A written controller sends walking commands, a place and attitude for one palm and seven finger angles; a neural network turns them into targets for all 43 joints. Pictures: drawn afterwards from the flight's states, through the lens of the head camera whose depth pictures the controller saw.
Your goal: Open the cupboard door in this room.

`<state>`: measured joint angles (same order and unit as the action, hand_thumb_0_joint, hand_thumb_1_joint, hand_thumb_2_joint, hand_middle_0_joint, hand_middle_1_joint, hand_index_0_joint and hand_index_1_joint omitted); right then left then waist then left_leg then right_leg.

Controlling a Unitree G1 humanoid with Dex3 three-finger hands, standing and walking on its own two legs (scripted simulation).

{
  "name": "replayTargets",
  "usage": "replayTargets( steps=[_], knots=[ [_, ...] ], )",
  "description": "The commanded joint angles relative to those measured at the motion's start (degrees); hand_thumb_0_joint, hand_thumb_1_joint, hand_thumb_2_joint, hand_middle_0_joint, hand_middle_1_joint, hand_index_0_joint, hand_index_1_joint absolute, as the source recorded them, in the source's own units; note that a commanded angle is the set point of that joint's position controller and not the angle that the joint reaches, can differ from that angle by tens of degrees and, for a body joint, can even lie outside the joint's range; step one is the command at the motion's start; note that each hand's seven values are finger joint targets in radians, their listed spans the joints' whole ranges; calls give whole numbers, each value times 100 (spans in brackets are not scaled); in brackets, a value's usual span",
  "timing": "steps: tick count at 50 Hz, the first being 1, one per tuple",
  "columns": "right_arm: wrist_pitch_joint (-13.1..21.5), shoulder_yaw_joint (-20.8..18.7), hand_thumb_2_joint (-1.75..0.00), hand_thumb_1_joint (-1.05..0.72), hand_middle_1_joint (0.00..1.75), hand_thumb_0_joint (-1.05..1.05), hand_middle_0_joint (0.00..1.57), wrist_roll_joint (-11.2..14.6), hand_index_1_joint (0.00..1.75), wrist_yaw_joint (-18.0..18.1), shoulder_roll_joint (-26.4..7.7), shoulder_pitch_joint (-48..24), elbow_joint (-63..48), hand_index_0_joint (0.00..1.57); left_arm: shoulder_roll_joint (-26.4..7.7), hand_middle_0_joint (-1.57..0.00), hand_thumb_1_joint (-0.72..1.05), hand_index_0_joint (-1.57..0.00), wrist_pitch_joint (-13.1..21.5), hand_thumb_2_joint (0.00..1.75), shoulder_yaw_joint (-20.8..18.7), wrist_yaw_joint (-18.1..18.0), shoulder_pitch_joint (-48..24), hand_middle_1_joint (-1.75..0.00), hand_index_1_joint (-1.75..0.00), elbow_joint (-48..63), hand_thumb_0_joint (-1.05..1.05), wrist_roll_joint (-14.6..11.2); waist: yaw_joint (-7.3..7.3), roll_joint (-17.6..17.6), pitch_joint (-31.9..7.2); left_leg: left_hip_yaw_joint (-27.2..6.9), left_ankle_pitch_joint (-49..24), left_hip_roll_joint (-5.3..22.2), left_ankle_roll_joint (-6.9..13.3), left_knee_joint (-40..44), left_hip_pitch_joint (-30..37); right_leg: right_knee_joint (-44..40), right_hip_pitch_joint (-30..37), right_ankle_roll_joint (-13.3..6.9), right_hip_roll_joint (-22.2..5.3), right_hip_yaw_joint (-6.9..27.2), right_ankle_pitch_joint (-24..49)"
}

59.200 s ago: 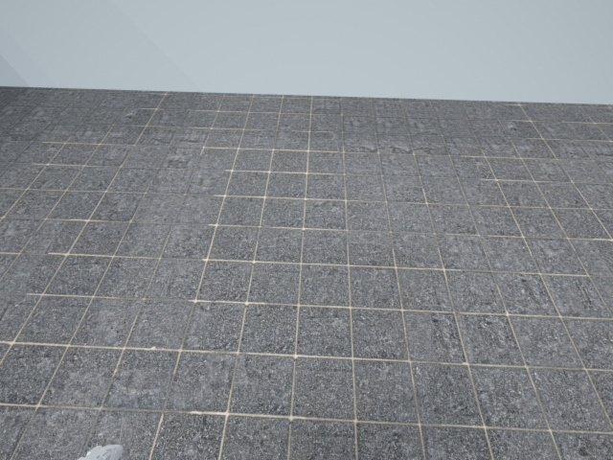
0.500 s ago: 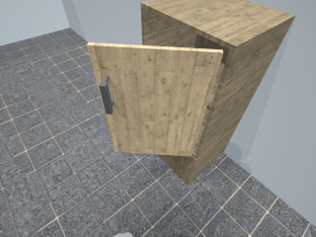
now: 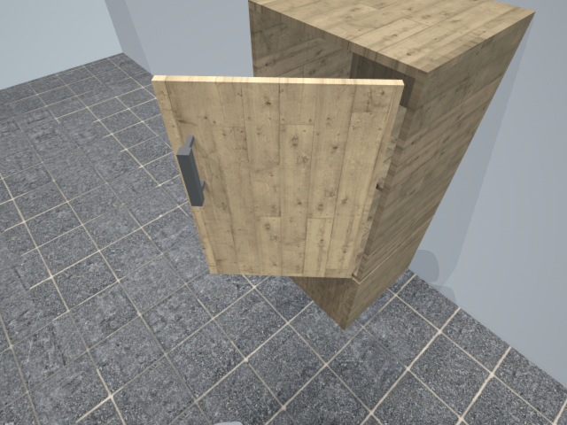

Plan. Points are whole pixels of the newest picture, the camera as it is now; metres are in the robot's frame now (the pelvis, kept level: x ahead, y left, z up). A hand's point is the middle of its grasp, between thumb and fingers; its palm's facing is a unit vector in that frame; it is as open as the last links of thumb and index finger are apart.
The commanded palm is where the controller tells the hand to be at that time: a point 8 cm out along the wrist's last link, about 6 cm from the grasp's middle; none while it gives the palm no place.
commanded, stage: come to a stop and stand still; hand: left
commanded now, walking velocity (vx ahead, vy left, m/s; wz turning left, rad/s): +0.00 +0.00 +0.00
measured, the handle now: (193, 171) +0.54 +0.21 +0.03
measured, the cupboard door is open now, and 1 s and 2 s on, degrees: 46 46 46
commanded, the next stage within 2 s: look again from close up in 0.66 s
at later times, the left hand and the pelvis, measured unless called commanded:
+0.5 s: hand out of the picture -0.01 +0.20 -0.16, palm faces +0.00 -0.97 -0.23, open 7.4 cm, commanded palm none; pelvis -0.01 +0.02 +0.00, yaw -1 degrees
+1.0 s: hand out of the picture +0.01 +0.18 -0.16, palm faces +0.00 -0.98 -0.18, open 7.4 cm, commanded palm none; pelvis +0.01 +0.01 +0.01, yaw -2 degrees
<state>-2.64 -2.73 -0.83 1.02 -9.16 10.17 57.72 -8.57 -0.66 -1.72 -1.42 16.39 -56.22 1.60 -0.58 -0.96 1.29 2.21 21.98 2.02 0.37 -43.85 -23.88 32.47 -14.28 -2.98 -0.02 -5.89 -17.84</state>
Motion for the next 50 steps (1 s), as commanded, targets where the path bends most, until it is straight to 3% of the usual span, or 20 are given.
replayTargets(
  steps=[1,3,4,5,7,10,11,12,13,14,15,17,21,24,25,29,43,50],
  knots=[
    [152,36,-90,-90,30,0,20,12,30,1,-93,353,-112,20,-687,-20,90,-20,171,90,-82,-51,99,-30,-30,189,0,-1,110,793,-6,54,-45,-22,-96,647,545,-1246,-13,-647,-1209,1136,1931],
    [228,99,-90,-90,30,0,20,3,30,38,-82,556,69,20,-643,-20,90,-20,163,90,-44,-29,151,-30,-30,29,0,-78,133,445,-44,-38,-1055,44,-74,1905,1333,-999,-175,-319,-967,1012,1515],
    [301,124,-90,-90,30,0,20,-14,30,67,-228,586,114,20,-506,-20,90,-20,151,90,-8,-11,201,-30,-30,-16,0,-109,53,-72,63,-449,-1728,404,66,2256,1402,-912,-246,-70,-696,856,1209],
    [345,128,-90,-90,30,0,20,-23,30,83,-381,512,118,20,-406,-20,90,-20,143,90,18,-2,285,-30,-30,-30,0,-97,-83,-249,65,-748,-1996,726,216,2353,1160,-979,39,83,-525,745,936],
    [361,175,-90,-90,30,0,20,-18,30,90,-370,347,229,20,-442,-20,90,-20,110,90,26,-7,241,-30,-30,-225,0,-109,-127,-680,184,-768,-1535,647,224,2572,699,-1059,482,164,-503,679,758],
    [362,216,-90,-90,30,0,20,2,30,96,-328,493,336,20,-463,-20,90,-20,128,90,73,12,338,-30,-30,-443,0,-106,-140,-245,353,-650,-926,506,147,2763,617,-1341,632,126,-556,717,709],
    [423,148,-90,-90,30,0,20,55,30,65,-669,52,-6,20,-697,-20,90,-20,229,90,97,-281,894,-30,-30,-618,0,-18,-292,-341,457,-100,-1229,382,-77,1305,854,-1266,106,233,-955,1164,2813],
    [329,190,-90,-90,30,0,20,35,30,11,-284,641,-87,20,-999,-20,90,-20,301,90,91,-219,386,-30,-30,-322,0,-56,240,-295,-174,-188,-331,128,-79,1216,1010,-1433,82,-89,-1260,1456,1106],
    [319,196,-90,-90,30,0,20,4,30,-22,-325,931,-44,20,-978,-20,90,-20,312,90,69,-170,119,-30,-30,-178,0,-63,310,-256,-293,-191,-364,152,-44,1284,1196,-1476,-257,-256,-1129,1312,-362],
    [334,189,-90,-90,30,0,20,-18,30,-41,-337,1042,-36,20,-907,-20,90,-20,302,90,75,-140,54,-30,-30,-122,0,-60,342,-352,-157,-246,-579,144,-3,1397,1178,-1393,-478,-266,-961,1188,-686],
    [369,218,-90,-90,30,0,20,-39,30,-48,-301,1132,-55,20,-848,-20,90,-20,304,90,81,-119,6,-30,-30,-103,0,-42,320,-271,-72,-307,-748,240,46,1592,1135,-1248,-479,-212,-829,954,-514],
    [394,227,-90,-90,30,0,20,-29,30,-20,-423,1100,-130,20,-653,-20,90,-20,249,90,111,-84,133,-30,-30,-146,0,-68,203,-108,194,-601,-497,361,182,2035,666,-1040,-296,-88,-574,809,-533],
    [428,253,-90,-90,30,0,20,-28,30,3,-492,1056,-120,20,-526,-20,90,-20,213,90,141,-60,346,-30,-30,-256,0,-73,80,-94,495,-771,-75,395,254,2542,351,-890,-72,-23,-470,735,-290],
    [429,252,-90,-90,30,0,20,-22,30,5,-512,1078,-33,20,-475,-20,90,-20,204,90,147,-61,411,-30,-30,-297,0,-79,45,161,534,-794,115,379,264,2677,346,-905,-39,8,-475,749,-289],
    [436,257,-90,-90,30,0,20,-25,30,1,-477,1087,14,20,-500,-20,90,-20,211,90,153,-61,422,-30,-30,-312,0,-71,35,86,511,-765,4,365,272,2694,385,-913,1,8,-498,734,-189],
    [449,273,-90,-90,30,0,20,-14,30,2,-441,1139,169,20,-482,-20,90,-20,244,90,156,-68,414,-30,-30,-354,0,-88,68,333,390,-613,-411,317,239,2558,713,-1022,-63,17,-567,844,-78],
    [492,290,-90,-90,30,0,20,7,30,48,-412,911,487,20,-545,-20,90,-20,267,90,143,-75,359,-30,-30,-557,0,-93,50,12,237,-401,-1400,355,186,2420,1205,-1085,158,34,-647,882,788],
    [474,282,-90,-90,30,0,20,12,30,67,-423,765,534,20,-586,-20,90,-20,273,90,143,-76,336,-30,-30,-607,0,-78,51,184,227,-343,-1583,388,161,2367,1339,-1146,249,37,-663,879,1162]
  ],
)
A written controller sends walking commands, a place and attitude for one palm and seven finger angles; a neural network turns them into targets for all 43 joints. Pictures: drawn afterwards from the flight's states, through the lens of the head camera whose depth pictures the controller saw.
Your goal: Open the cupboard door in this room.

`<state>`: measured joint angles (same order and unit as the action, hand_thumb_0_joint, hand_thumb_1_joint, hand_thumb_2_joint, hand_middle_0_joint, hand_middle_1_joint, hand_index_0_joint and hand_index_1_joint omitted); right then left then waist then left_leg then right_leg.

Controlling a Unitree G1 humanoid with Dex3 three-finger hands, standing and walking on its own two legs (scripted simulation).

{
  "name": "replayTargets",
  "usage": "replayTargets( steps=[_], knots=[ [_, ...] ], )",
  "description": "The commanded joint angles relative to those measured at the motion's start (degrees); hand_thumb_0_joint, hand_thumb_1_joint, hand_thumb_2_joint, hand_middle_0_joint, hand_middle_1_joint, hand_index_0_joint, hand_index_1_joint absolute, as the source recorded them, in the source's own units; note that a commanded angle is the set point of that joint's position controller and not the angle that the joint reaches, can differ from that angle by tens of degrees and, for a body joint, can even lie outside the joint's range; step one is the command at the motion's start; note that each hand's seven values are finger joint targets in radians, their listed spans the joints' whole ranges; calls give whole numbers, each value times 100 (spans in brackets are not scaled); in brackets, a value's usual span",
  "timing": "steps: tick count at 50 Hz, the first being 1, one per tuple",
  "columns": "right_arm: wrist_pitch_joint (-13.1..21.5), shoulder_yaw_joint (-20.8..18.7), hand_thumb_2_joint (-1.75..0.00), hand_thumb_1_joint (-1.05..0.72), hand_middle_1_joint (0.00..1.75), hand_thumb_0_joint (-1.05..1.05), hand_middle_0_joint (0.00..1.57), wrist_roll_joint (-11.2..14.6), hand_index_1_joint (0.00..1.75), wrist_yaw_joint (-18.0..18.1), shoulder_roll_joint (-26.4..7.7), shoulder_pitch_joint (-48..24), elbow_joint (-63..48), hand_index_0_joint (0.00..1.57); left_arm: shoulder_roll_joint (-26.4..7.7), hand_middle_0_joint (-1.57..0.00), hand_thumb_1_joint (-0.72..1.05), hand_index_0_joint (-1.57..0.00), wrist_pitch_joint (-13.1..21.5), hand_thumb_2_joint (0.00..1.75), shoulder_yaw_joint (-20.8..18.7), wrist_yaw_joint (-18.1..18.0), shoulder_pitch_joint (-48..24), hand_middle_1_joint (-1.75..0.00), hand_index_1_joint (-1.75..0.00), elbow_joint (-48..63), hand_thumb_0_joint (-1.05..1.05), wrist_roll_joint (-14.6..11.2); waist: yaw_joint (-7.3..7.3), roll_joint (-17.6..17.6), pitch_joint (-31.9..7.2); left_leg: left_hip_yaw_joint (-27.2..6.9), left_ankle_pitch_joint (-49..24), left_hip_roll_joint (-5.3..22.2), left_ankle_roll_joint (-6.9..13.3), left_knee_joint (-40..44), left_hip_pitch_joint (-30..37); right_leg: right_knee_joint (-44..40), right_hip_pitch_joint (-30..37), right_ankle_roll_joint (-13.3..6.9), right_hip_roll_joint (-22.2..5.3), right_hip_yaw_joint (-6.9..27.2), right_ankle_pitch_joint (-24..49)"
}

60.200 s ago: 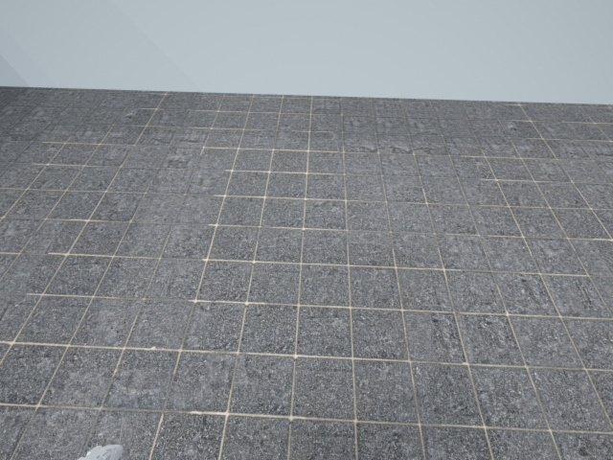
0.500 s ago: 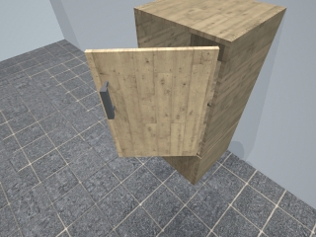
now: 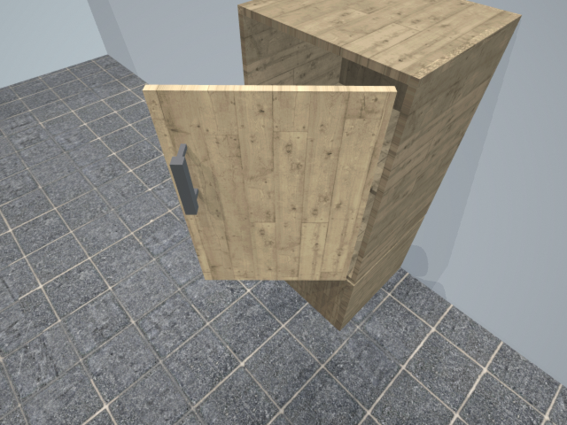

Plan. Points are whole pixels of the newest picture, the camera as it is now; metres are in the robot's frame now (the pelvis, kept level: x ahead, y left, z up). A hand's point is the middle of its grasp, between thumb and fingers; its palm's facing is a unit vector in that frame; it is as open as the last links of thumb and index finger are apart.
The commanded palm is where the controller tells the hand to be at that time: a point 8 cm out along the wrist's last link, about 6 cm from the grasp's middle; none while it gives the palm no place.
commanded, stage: look again from close up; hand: left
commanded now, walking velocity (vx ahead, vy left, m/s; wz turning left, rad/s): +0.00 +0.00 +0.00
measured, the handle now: (187, 179) +0.52 +0.22 +0.02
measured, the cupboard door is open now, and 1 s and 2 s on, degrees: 46 46 46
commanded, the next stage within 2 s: raise the hand with hooked fingers in 0.24 s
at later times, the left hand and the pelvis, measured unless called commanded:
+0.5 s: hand (155, 403) +0.16 +0.19 -0.06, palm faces +0.28 -0.95 -0.16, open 7.4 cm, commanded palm +0.11 +0.23 -0.06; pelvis +0.00 -0.01 -0.01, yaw +2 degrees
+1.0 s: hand (156, 381) +0.18 +0.19 -0.03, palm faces +0.04 -1.00 -0.06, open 10.0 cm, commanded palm +0.15 +0.25 -0.02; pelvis -0.03 -0.02 -0.08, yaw +3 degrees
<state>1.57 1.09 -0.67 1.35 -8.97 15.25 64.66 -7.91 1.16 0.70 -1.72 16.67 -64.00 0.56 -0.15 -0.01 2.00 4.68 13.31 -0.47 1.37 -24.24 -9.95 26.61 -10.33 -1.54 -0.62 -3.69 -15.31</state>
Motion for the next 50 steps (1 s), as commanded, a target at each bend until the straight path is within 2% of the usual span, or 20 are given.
replayTargets(
  steps=[1,16,17,18,19,20,21,22,23,24,26,28,30,33,35,37,40,42,45,50],
  knots=[
    [56,-99,-90,-90,30,0,20,-2,30,31,-485,247,-155,20,-656,-20,90,-20,90,90,-91,-47,297,-30,-30,178,0,22,9,43,172,-601,-743,626,59,418,-67,-559,-143,-104,-620,668,916],
    [40,-96,-90,-90,30,0,20,-7,30,51,-529,127,-93,20,-732,-20,90,-20,81,90,-109,-44,248,-30,-30,185,0,17,-19,71,166,-571,-865,652,20,449,38,-647,6,-101,-631,663,1196],
    [59,-143,-90,-90,30,0,20,63,30,2,-683,-308,-475,20,-763,-20,90,-20,160,90,-117,-276,716,-30,-30,-7,0,74,-189,138,254,-339,-944,693,-134,-792,-405,-590,-39,154,-983,993,3425],
    [872,-284,-90,-90,30,0,20,350,30,258,-1646,-151,-2506,20,-2057,-20,88,-20,1421,89,-831,-201,-3603,-32,-32,8805,0,-1162,495,-982,-2623,-450,-1629,5,47,-1,1161,-43,486,-40,-368,577,2808],
    [1356,-195,-90,-90,30,0,20,241,30,443,-1176,-542,-2280,20,-1687,-20,85,-20,1208,88,-799,-444,-1042,-33,-33,7471,0,-690,-105,-1694,-2641,-380,-2510,227,61,11,1474,231,299,-159,-72,396,1607],
    [1466,-261,-90,-90,30,0,20,330,30,382,-938,-485,-2240,20,-434,-21,83,-21,421,87,-124,-616,555,-34,-34,6320,0,-799,68,-1323,-1646,-522,-2335,331,-80,-17,766,262,-281,-25,-80,-13,654],
    [1478,-261,-90,-90,30,0,20,364,30,359,-1064,-346,-2167,20,173,-21,81,-21,424,86,189,-509,336,-36,-36,6306,0,-1019,274,-400,-656,-582,-1792,311,-39,-166,318,177,-733,43,-30,-150,696],
    [1548,-390,-90,-90,30,0,20,304,30,328,-1265,-489,-2490,20,-126,-21,78,-21,729,85,-62,-428,-99,-37,-37,6411,0,-1057,384,216,-55,-654,-1026,217,24,-465,-245,123,-1221,101,-19,-186,561],
    [1559,-461,-90,-90,30,0,20,192,30,304,-1390,-432,-2588,20,-339,-21,76,-21,1073,84,-351,-298,3,-39,-39,6079,0,-1060,466,920,-28,-643,-446,137,32,-777,-728,231,-1707,141,-11,-227,158],
    [1569,-514,-90,-90,30,0,20,118,30,270,-1344,-491,-2723,20,-206,-21,74,-21,1468,83,-490,-88,462,-40,-40,5529,0,-1113,331,1354,-46,-634,-101,90,-9,-1112,-1270,501,-2102,160,-4,-234,-232],
    [1627,-545,-90,-90,30,0,20,94,30,104,-1234,-732,-3082,20,5,-22,69,-22,2351,81,-652,521,1553,-43,-43,5046,0,-1283,-159,1265,-448,-501,111,-28,-139,-1663,-2065,1207,-2328,67,-9,-136,-428],
    [1658,-612,-90,-90,30,0,20,88,30,-65,-1216,-892,-3396,20,-6,-22,64,-22,3290,79,-725,1241,1756,-47,-47,5170,0,-1485,-327,1022,-884,-415,212,-81,-203,-2274,-2735,1873,-2518,17,-17,48,-285],
    [1604,-706,-90,-90,30,0,20,133,30,-204,-1245,-884,-3664,20,-656,-22,60,-22,3855,77,-1338,1831,1879,-50,-50,5030,0,-1504,-450,463,-1309,-354,65,-127,-217,-2792,-3149,2371,-2441,-61,-105,328,157],
    [1398,-665,-90,-90,30,0,20,248,30,-111,-1252,-1156,-4338,20,-944,-23,53,-23,3441,74,-1554,1974,1292,-54,-54,6029,0,-1769,-453,231,-1795,-144,553,-206,-111,-3005,-3528,2300,-2387,14,-147,696,-741],
    [1284,-627,-90,-90,30,0,20,264,30,11,-1220,-1053,-4501,20,-1067,-23,48,-23,3204,72,-1572,1792,659,-57,-57,6845,0,-1837,-252,288,-1812,-260,670,-143,-30,-3174,-3551,2153,-2566,95,-131,933,-1009],
    [1206,-611,-90,-90,30,0,20,244,30,77,-1099,-712,-4464,20,-1141,-23,43,-23,3179,70,-1601,1506,443,-60,-60,7682,0,-1698,-126,-369,-2065,-356,333,-30,20,-3182,-3175,2208,-2513,63,-90,851,-499],
    [1205,-494,-90,-90,30,0,20,178,30,197,-1124,-461,-4300,20,-1109,-24,36,-24,3322,67,-1187,1357,-413,-64,-64,8353,0,-1516,322,-338,-1973,-552,146,109,85,-3326,-2964,2396,-2973,67,61,588,-84],
    [1280,-452,-90,-90,30,0,20,183,30,251,-1141,-445,-4124,20,-1069,-24,32,-24,3320,65,-1112,1502,-376,-68,-68,7951,0,-1513,381,-375,-1825,-602,236,131,64,-3385,-3059,2394,-3119,55,83,513,-208],
    [1340,-386,-90,-90,30,0,20,237,30,306,-1222,-491,-4045,20,-1169,-25,25,-25,2942,62,-1144,1892,-232,-72,-72,7308,0,-1652,310,-381,-1796,-671,322,120,60,-3276,-3085,2323,-3027,36,128,429,-333],
    [1276,-373,-90,-90,30,0,20,304,30,362,-1162,-616,-4112,20,-1601,-25,13,-25,2065,57,-2002,1977,222,-80,-80,6878,0,-1960,-126,-52,-2226,-624,64,46,19,-2877,-3039,1981,-1999,103,26,511,-163]
  ],
)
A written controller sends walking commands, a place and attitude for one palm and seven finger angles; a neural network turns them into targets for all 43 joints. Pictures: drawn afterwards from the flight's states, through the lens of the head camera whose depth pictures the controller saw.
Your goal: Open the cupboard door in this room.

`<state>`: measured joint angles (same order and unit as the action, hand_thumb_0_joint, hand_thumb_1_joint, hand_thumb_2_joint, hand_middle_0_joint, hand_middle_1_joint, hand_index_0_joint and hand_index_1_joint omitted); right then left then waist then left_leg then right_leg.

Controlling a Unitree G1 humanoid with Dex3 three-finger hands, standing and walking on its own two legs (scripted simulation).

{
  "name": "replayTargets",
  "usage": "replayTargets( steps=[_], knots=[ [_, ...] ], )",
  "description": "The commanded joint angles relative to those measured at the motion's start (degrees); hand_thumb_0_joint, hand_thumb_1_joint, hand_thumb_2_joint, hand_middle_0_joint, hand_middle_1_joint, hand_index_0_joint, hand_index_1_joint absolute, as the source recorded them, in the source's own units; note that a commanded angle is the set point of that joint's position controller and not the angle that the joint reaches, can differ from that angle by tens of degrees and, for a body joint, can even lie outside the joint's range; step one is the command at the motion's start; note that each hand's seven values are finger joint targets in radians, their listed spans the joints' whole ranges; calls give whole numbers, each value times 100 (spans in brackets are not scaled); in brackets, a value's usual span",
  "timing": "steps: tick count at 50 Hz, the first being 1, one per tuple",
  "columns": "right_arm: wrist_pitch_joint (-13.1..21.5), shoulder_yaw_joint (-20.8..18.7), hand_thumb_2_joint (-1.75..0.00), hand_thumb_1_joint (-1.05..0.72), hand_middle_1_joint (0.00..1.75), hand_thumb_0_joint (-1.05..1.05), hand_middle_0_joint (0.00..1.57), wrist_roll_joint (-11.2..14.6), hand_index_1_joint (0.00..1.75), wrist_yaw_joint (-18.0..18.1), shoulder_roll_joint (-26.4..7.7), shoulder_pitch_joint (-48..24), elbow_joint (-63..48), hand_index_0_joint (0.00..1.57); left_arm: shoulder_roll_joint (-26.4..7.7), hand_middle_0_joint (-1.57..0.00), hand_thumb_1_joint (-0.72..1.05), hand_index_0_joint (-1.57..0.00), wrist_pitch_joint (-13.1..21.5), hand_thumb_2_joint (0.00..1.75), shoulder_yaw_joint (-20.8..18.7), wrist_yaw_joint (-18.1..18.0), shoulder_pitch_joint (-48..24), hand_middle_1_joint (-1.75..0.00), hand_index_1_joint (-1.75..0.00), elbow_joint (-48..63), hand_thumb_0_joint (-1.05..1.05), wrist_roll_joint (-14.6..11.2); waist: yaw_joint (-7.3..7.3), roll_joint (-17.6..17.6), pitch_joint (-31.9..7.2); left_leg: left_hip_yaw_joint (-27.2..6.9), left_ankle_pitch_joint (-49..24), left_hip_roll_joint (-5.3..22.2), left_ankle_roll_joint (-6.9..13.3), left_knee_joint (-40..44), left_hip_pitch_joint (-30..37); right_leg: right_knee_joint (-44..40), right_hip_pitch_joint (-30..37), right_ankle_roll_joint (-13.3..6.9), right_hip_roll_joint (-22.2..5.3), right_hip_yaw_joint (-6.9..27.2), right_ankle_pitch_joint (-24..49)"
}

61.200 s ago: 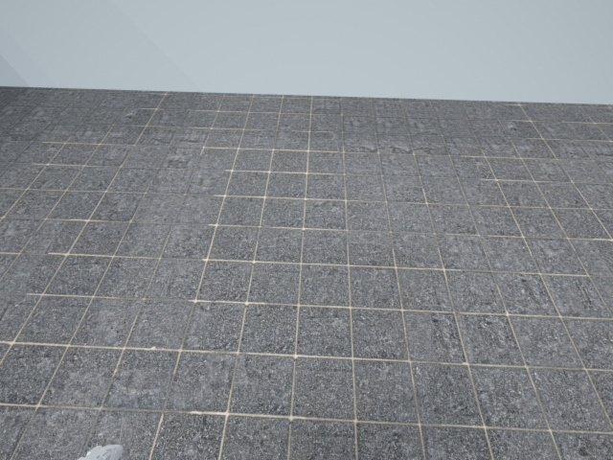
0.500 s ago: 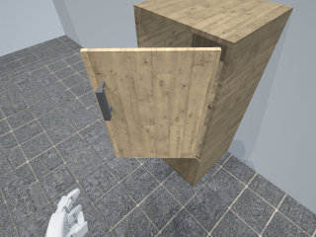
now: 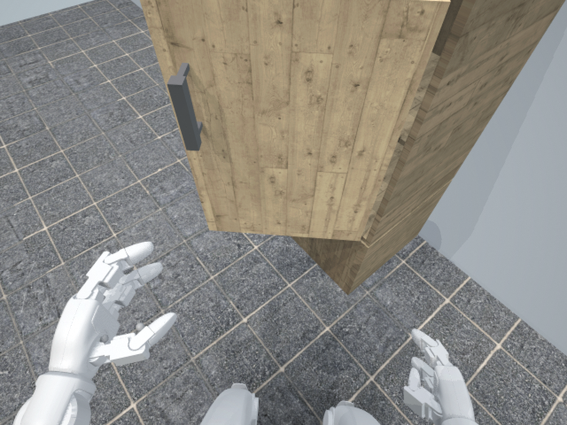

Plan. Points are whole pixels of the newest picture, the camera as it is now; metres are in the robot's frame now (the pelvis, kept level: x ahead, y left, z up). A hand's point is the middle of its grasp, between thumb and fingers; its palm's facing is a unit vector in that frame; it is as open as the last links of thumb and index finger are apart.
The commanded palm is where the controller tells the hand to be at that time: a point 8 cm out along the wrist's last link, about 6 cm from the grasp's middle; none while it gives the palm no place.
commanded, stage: raise the hand with hooked fingers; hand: left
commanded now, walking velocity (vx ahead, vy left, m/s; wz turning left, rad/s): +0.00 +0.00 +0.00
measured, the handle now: (189, 108) +0.56 +0.21 +0.11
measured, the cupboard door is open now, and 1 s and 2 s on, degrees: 46 46 46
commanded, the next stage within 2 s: move the hooked fingers beside the handle in 1.44 s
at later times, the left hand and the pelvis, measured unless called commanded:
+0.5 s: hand (95, 277) +0.26 +0.25 +0.09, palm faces +0.04 -1.00 -0.04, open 13.0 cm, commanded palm +0.24 +0.31 +0.10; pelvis +0.01 +0.02 +0.03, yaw -1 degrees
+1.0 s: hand (50, 219) +0.31 +0.31 +0.13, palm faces +0.06 -1.00 -0.03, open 14.0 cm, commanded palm +0.28 +0.35 +0.13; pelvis +0.02 +0.03 +0.05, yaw -1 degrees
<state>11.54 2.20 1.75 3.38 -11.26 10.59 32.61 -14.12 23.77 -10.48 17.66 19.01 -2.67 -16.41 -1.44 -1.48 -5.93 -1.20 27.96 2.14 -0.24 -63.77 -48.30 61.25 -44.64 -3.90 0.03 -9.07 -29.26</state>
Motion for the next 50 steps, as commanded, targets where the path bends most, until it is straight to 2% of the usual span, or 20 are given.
replayTargets(
  steps=[1,3,4,5,10,11,13,19,20,24,27,28,30,33,34,39,41,43,47,50],
  knots=[
    [269,-463,-90,-90,30,0,20,65,30,150,-900,-150,-958,20,-865,-26,11,-26,-231,56,-823,1,-43,-81,-81,892,0,-278,12,125,-1418,-9,-1414,-218,184,1157,858,-1533,1438,370,-64,1024,1261],
    [288,-471,-90,-90,30,0,20,39,30,147,-875,-123,-900,20,-930,-26,6,-26,-182,54,-978,-153,-123,-84,-84,1009,0,-310,-13,142,-1442,-10,-1476,-214,178,1276,949,-1564,1514,391,-79,985,1356],
    [294,-467,-90,-90,30,0,20,30,30,137,-864,-119,-865,20,-892,-26,4,-26,-142,53,-990,-213,-121,-86,-86,875,0,-297,15,245,-1236,-14,-1430,-206,166,1341,919,-1605,1451,390,-72,943,1284],
    [300,-460,-90,-90,30,0,20,18,30,141,-900,-120,-854,20,-986,-26,1,-26,-75,52,-1041,-203,-236,-87,-87,813,0,-316,-4,300,-1134,-44,-1482,-207,166,1349,914,-1586,1493,363,-54,955,1357],
    [399,-478,-90,-90,30,0,20,36,30,136,-1033,55,-756,20,-998,-27,-10,-27,223,47,-935,-40,-571,-94,-94,512,0,-316,147,305,-853,5,-1231,-215,180,1453,991,-1749,1245,360,-50,971,942],
    [424,-481,-90,-90,30,0,20,49,30,140,-1065,90,-738,20,-1018,-27,-13,-27,261,46,-927,19,-711,-96,-96,567,0,-316,157,99,-928,24,-1254,-223,185,1501,1102,-1763,1232,350,-51,969,984],
    [462,-489,-90,-90,30,0,20,65,30,155,-1099,160,-719,20,-1077,-28,-17,-28,267,44,-953,82,-774,-99,-99,580,0,-316,151,-13,-1040,24,-1318,-214,188,1616,1322,-1754,1275,328,-22,853,1086],
    [491,-452,-90,-90,30,0,20,69,30,173,-1161,217,-686,20,-1339,-29,-31,-29,147,38,-1166,72,-1202,-108,-108,565,0,-345,134,-284,-1034,-40,-1471,-200,165,1893,1736,-1789,1369,281,38,662,1338],
    [463,-445,-90,-90,30,0,20,62,30,174,-1184,242,-683,20,-1453,-29,-34,-29,102,37,-1272,80,-1262,-110,-110,471,0,-370,117,-151,-1017,-65,-1540,-193,168,1905,1743,-1788,1439,267,70,661,1423],
    [426,-407,-90,-90,30,0,20,89,30,156,-1192,215,-724,20,-1405,-29,-43,-29,-61,33,-1218,185,-1538,-115,-115,304,0,-387,156,-351,-900,-61,-1547,-193,137,2058,1925,-1888,1430,266,80,596,1485],
    [403,-376,-90,-90,30,0,20,94,30,158,-1210,233,-737,20,-1571,-30,-50,-30,-207,30,-1290,273,-1819,-120,-120,243,0,-360,134,-543,-986,-76,-1753,-176,125,2122,2154,-1924,1519,235,95,579,1691],
    [396,-364,-90,-90,30,0,20,87,30,161,-1212,247,-740,20,-1581,-30,-50,-30,-266,30,-1325,288,-1871,-120,-120,124,0,-380,144,-333,-935,-117,-1778,-170,113,2174,2147,-1935,1546,241,102,532,1716],
    [378,-357,-90,-90,30,0,20,88,30,170,-1249,258,-733,20,-1709,-30,-50,-30,-351,30,-1430,367,-1987,-120,-120,-33,0,-397,127,-208,-961,-137,-1886,-159,108,2198,2183,-1952,1646,229,128,532,1819],
    [354,-342,-90,-90,30,0,20,106,30,191,-1244,231,-710,20,-1742,-30,-50,-30,-441,30,-1458,472,-2371,-120,-120,-142,0,-428,155,-310,-975,-131,-1921,-163,95,2265,2324,-2027,1632,238,122,528,1854],
    [351,-332,-90,-90,30,0,20,103,30,205,-1253,236,-704,20,-1776,-30,-50,-30,-476,30,-1484,507,-2499,-120,-120,-247,0,-439,176,-208,-918,-134,-1848,-160,97,2293,2307,-2064,1624,247,116,521,1802],
    [350,-297,-90,-90,30,0,20,96,30,242,-1257,236,-653,20,-2090,-30,-50,-30,-555,30,-1666,658,-2992,-120,-120,-456,0,-407,122,-486,-1046,-183,-2029,-153,76,2414,2578,-2148,1743,201,100,531,1868],
    [346,-288,-90,-90,30,0,20,84,30,252,-1276,274,-627,20,-2244,-30,-50,-30,-571,30,-1784,717,-3121,-120,-120,-544,0,-422,100,-430,-1173,-189,-2208,-152,76,2434,2680,-2173,1862,193,107,543,2018],
    [332,-291,-90,-90,30,0,20,99,30,273,-1287,280,-606,20,-2241,-30,-50,-30,-615,30,-1793,790,-3251,-120,-120,-743,0,-462,136,-272,-1056,-182,-2156,-148,80,2482,2659,-2231,1839,211,109,522,2006],
    [312,-287,-90,-90,30,0,20,111,30,303,-1326,317,-570,20,-2468,-30,-50,-30,-697,30,-1912,915,-3677,-120,-120,-1066,0,-462,134,-422,-1008,-173,-2003,-162,87,2581,2704,-2344,1851,197,95,561,1880],
    [313,-308,-90,-90,30,0,20,113,30,269,-1334,382,-620,20,-2236,-30,-50,-30,-763,30,-1749,1008,-3309,-120,-120,-1331,0,-481,100,-222,-970,-144,-2139,-178,115,2566,2675,-2379,1948,188,98,564,2040]
  ],
)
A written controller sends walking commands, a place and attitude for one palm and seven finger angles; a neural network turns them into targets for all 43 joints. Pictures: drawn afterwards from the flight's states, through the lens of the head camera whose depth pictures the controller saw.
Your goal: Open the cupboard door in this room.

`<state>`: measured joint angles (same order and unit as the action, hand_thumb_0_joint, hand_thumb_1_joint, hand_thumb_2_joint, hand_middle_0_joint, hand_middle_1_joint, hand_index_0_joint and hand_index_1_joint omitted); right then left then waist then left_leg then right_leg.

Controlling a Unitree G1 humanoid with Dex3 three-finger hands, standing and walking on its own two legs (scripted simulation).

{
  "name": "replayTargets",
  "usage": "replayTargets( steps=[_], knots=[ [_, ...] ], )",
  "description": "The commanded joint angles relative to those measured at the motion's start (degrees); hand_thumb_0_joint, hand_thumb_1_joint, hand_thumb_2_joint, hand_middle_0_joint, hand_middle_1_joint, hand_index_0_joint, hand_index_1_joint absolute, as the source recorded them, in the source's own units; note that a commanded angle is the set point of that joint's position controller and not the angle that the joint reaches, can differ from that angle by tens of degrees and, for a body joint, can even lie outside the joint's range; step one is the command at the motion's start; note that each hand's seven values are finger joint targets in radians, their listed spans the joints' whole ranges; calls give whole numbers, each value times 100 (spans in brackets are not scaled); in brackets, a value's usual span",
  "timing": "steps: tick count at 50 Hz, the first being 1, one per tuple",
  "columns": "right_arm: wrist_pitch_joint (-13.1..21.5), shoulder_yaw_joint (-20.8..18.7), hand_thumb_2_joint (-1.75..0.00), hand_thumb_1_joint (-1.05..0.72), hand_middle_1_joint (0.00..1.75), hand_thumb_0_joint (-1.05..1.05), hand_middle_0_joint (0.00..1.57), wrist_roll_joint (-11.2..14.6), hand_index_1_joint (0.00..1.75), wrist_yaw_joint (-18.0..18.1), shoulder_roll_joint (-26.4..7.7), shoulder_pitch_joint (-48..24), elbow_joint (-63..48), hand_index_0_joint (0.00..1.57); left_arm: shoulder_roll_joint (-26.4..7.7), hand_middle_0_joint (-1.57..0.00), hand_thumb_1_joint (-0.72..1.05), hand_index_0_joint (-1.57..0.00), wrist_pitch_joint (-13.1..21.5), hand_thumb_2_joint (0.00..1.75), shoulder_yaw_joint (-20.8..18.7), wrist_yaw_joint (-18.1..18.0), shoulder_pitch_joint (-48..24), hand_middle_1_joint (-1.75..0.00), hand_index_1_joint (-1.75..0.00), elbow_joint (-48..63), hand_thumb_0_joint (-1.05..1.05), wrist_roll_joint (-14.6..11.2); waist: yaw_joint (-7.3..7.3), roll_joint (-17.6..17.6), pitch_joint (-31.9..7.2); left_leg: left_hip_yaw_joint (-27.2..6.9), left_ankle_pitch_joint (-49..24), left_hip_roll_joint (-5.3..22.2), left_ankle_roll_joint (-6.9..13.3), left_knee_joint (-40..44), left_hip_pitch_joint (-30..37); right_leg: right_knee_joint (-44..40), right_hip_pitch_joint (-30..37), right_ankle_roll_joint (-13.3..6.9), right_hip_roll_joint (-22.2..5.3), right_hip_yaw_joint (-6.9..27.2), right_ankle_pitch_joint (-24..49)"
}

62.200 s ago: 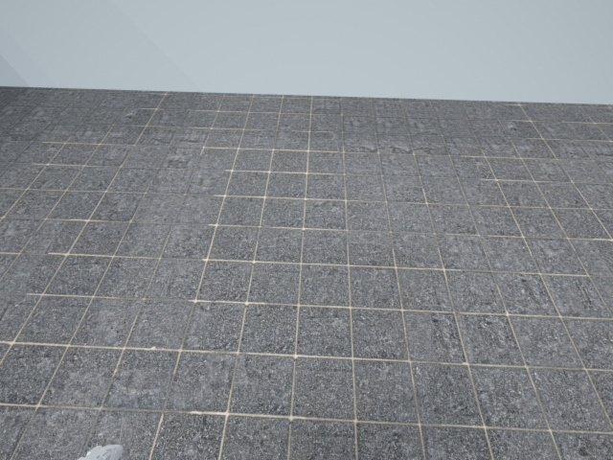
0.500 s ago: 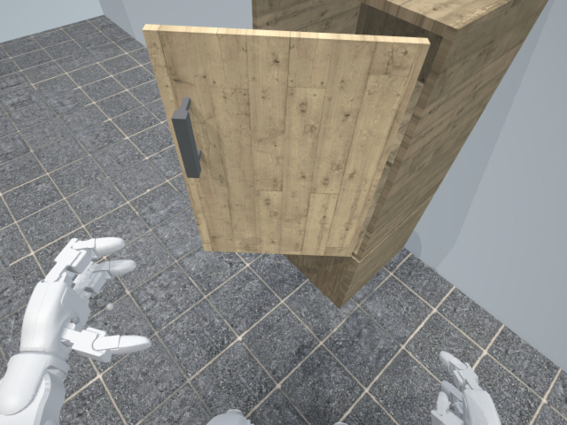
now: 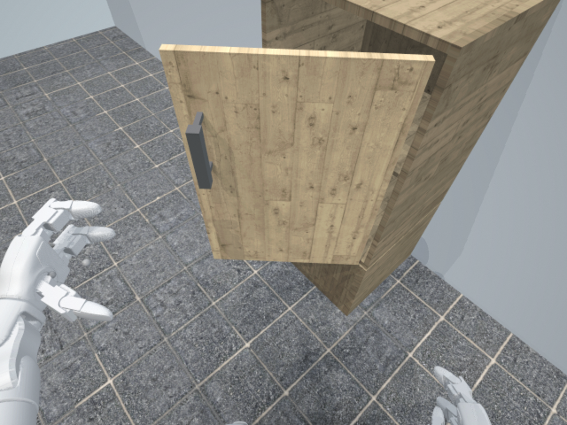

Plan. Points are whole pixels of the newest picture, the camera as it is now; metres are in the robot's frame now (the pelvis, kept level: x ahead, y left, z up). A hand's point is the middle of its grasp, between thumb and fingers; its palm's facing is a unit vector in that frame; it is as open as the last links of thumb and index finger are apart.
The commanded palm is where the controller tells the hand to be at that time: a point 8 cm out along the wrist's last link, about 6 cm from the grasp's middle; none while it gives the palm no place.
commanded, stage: raise the hand with hooked fingers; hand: left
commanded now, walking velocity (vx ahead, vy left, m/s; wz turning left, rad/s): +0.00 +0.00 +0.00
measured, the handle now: (202, 151) +0.54 +0.19 +0.06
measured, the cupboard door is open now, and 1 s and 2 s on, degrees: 46 46 46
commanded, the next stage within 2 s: move the hooked fingers beside the handle in 0.44 s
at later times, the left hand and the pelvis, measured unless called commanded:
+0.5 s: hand (97, 266) +0.29 +0.27 +0.08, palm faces +0.07 -1.00 -0.02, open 14.0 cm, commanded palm +0.26 +0.31 +0.08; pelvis +0.00 -0.01 +0.00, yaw +0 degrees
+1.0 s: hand (126, 227) +0.36 +0.26 +0.07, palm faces +0.05 -1.00 -0.01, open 14.0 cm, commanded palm +0.33 +0.31 +0.07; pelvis +0.00 -0.01 +0.00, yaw -1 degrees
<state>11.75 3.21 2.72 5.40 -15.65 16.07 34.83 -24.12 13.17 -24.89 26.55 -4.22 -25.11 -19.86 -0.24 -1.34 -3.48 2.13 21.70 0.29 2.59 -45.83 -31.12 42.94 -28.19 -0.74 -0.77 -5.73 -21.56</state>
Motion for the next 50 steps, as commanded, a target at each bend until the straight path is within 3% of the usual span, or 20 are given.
replayTargets(
  steps=[1,10,11,14,18,20,24,26,27,29,31,35,38,41,42,44,45,47,49,50],
  knots=[
    [279,-414,-90,-90,30,0,20,11,30,52,-901,-161,-853,20,-1252,-30,-50,-30,277,30,-342,129,-943,-120,-120,872,0,-132,-40,-238,-1240,-466,-1527,3,-166,783,942,-535,303,-122,172,224,1301],
    [250,-445,-90,-90,30,0,20,-36,30,26,-905,-149,-851,20,-1558,-30,-50,-30,560,30,-600,-102,-1177,-120,-120,1309,0,-87,-21,-343,-1292,-441,-1405,8,-154,786,960,-542,311,-122,177,282,1168],
    [253,-436,-90,-90,30,0,20,-31,30,25,-887,-164,-850,20,-1514,-30,-50,-30,578,30,-575,-103,-1192,-120,-120,1310,0,-64,-25,-524,-1326,-423,-1423,-5,-153,792,985,-532,313,-122,173,296,1190],
    [254,-429,-90,-90,30,0,20,-14,30,51,-873,-184,-841,20,-1387,-30,-50,-30,565,30,-475,-82,-1151,-120,-120,1194,0,-58,-1,-529,-1263,-432,-1279,0,-160,816,964,-546,236,-107,166,281,1075],
    [272,-421,-90,-90,30,0,20,-9,30,80,-868,-208,-832,20,-1400,-30,-50,-30,531,30,-480,-38,-1147,-120,-120,1174,0,-79,8,-456,-1290,-425,-1267,-8,-138,808,969,-580,304,-99,160,303,1121],
    [272,-421,-90,-90,30,0,20,-16,30,84,-887,-169,-802,20,-1437,-30,-50,-30,526,30,-497,-34,-1141,-120,-120,1139,0,-102,30,-225,-1267,-423,-1339,5,-122,776,938,-587,336,-93,166,303,1207],
    [279,-398,-90,-90,30,0,20,3,30,95,-866,-247,-815,20,-1322,-30,-50,-30,466,30,-431,10,-1185,-120,-120,942,0,-122,34,-300,-1104,-413,-1086,-20,-132,807,822,-619,234,-82,145,316,1014],
    [278,-411,-90,-90,30,0,20,4,30,86,-873,-222,-805,20,-1336,-30,-50,-30,486,30,-444,22,-1153,-120,-120,986,0,-131,37,-119,-1225,-387,-1215,-26,-107,761,845,-622,344,-71,143,348,1173],
    [270,-414,-90,-90,30,0,20,11,30,91,-876,-226,-818,20,-1367,-30,-50,-30,487,30,-437,21,-1181,-120,-120,1000,0,-106,35,-223,-1229,-369,-1189,-24,-111,758,847,-617,307,-68,142,350,1142],
    [269,-395,-90,-90,30,0,20,8,30,114,-862,-216,-755,20,-1285,-30,-50,-30,502,30,-266,4,-1792,-120,-120,1014,0,-58,168,-355,-1179,-389,-1107,-21,-117,740,907,-601,115,-63,137,337,1061],
    [237,-393,-90,-90,30,0,20,1,30,141,-896,-161,-664,20,-1542,-30,-50,-30,506,30,-450,-30,-2017,-120,-120,664,0,-26,200,-179,-1053,-369,-930,-28,-105,694,719,-656,92,-48,129,422,905],
    [178,-384,-90,-90,30,0,20,-6,30,165,-921,-74,-595,20,-1760,-30,-50,-30,588,30,-451,15,-2558,-120,-120,295,0,97,206,-304,-1299,-372,-1030,-24,-103,626,709,-574,183,-75,104,461,985],
    [142,-404,-90,-90,30,0,20,-7,30,137,-895,-18,-614,20,-1669,-30,-50,-30,638,30,-356,59,-2606,-120,-120,191,0,129,168,-505,-1628,-374,-1403,-29,-115,579,901,-483,251,-86,118,427,1371],
    [54,-408,-90,-90,30,0,20,-6,30,110,-927,63,-616,20,-1775,-30,-50,-30,561,30,-465,52,-2599,-120,-120,-240,0,131,159,-238,-1501,-335,-1397,-25,-100,548,650,-470,270,-60,122,445,1473],
    [27,-408,-90,-90,30,0,20,2,30,101,-930,70,-631,20,-1636,-30,-50,-30,538,30,-335,56,-2725,-120,-120,-300,0,122,213,-148,-1438,-339,-1359,-26,-96,559,613,-471,203,-47,120,423,1459],
    [-27,-425,-90,-90,30,0,20,2,30,81,-950,127,-637,20,-1768,-30,-50,-30,522,30,-414,7,-2818,-120,-120,-453,0,177,173,-306,-1470,-337,-1331,-27,-112,562,580,-445,169,-60,114,422,1405],
    [-57,-437,-90,-90,30,0,20,-12,30,71,-966,173,-641,20,-1852,-30,-50,-30,552,30,-459,-25,-2895,-120,-120,-440,0,202,173,-170,-1519,-345,-1382,-18,-95,539,566,-431,239,-64,118,433,1448],
    [-98,-468,-90,-90,30,0,20,-21,30,41,-942,226,-691,20,-1830,-30,-50,-30,621,30,-480,-60,-2810,-120,-120,-292,0,233,129,-404,-1850,-302,-1604,-29,-95,518,728,-387,334,-62,132,453,1655],
    [-151,-480,-90,-90,30,0,20,-32,30,16,-933,270,-693,20,-1816,-30,-50,-30,686,30,-510,-105,-2805,-120,-120,-235,0,232,134,-416,-1877,-314,-1834,-10,-106,498,814,-343,304,-66,152,414,1821],
    [-191,-488,-90,-90,30,0,20,-39,30,17,-963,325,-660,20,-1911,-30,-50,-30,706,30,-562,-128,-2832,-120,-120,-322,0,227,162,-158,-1857,-326,-1867,14,-89,478,728,-341,360,-59,162,421,1881]
  ],
)
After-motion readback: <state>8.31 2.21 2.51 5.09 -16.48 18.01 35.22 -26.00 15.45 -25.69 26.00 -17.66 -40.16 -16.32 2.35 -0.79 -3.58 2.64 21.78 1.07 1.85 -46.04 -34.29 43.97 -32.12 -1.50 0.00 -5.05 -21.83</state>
